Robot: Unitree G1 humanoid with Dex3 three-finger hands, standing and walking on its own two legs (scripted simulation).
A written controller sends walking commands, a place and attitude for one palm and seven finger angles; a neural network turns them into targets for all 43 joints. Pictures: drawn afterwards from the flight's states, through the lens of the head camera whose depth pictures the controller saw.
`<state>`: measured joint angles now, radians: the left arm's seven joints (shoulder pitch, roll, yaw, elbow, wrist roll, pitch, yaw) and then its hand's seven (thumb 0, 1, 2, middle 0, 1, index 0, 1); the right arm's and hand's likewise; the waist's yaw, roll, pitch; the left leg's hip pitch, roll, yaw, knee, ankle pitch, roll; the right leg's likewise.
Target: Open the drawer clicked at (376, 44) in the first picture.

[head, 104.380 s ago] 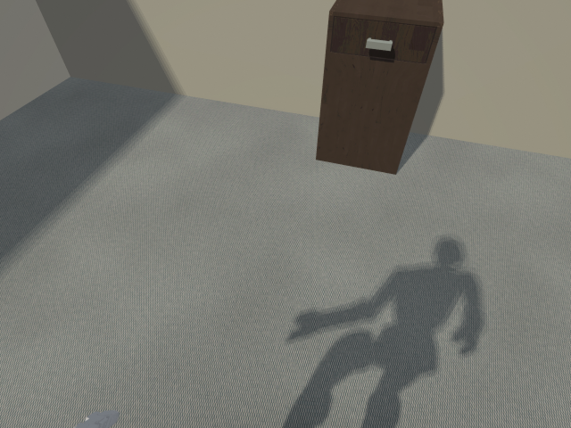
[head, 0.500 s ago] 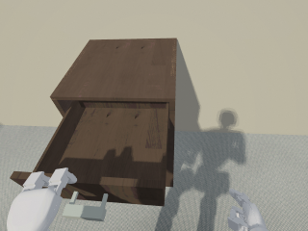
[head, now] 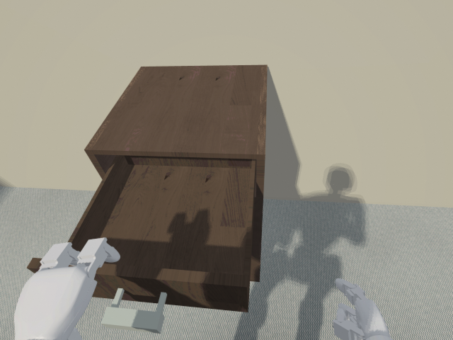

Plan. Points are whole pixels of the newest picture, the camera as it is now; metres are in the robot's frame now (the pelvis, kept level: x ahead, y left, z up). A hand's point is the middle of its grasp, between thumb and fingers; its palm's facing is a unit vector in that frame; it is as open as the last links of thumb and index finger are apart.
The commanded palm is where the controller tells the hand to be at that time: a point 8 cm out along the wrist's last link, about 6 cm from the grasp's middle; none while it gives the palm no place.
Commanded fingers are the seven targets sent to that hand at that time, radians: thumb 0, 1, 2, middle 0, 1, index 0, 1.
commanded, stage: lift the hand off the handle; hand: left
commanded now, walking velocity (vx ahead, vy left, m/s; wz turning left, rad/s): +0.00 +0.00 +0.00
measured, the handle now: (137, 307) +0.18 +0.21 -0.06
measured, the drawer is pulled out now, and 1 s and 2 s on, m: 0.30 0.30 0.30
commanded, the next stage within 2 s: draw the hand back to the body in 0.26 s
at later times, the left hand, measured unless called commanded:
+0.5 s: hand (72, 301) +0.14 +0.24 +0.09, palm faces +0.05 -0.11 -0.99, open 13.8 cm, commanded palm +0.11 +0.24 +0.15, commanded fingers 0.00 -0.50 0.30 -0.30 -1.20 -0.30 -1.20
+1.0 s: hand (57, 285) +0.15 +0.26 +0.12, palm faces +0.11 -0.24 -0.96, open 13.8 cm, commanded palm +0.12 +0.26 +0.17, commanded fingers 0.00 -0.40 0.34 -0.29 -1.13 -0.29 -1.13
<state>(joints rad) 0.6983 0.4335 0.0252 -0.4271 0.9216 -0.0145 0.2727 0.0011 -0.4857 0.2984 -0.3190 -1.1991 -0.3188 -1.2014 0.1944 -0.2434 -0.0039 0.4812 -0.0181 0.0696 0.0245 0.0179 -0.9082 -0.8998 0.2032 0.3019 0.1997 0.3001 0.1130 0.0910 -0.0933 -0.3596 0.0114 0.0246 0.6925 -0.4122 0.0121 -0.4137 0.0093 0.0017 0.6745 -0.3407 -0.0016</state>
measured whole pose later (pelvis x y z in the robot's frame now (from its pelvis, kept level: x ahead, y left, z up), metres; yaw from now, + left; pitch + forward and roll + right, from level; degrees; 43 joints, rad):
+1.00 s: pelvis +0.00 +0.01 +0.01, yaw +1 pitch +0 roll -1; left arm 0.66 0.50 0.12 -0.53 0.70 -0.01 0.16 0.00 -0.49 0.30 -0.32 -1.20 -0.32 -1.20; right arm 0.17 -0.25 0.02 0.49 0.01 0.09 0.00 0.02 -0.91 -0.90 0.20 0.30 0.20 0.30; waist 0.12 0.10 -0.02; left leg -0.22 0.00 0.02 0.57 -0.35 0.02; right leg -0.25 0.00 -0.01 0.52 -0.27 0.01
